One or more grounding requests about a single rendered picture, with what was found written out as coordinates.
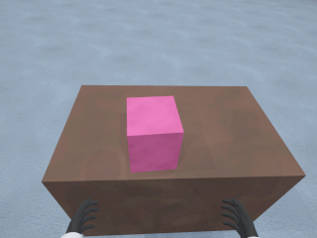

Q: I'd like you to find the pedestal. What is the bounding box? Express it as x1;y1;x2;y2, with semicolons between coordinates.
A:
42;85;306;237

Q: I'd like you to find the carton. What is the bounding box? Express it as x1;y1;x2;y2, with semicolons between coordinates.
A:
127;95;184;173

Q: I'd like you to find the robot right hand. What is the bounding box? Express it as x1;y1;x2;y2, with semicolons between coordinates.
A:
221;197;259;238

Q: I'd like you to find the robot left hand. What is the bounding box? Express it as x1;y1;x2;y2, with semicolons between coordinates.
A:
65;197;99;235

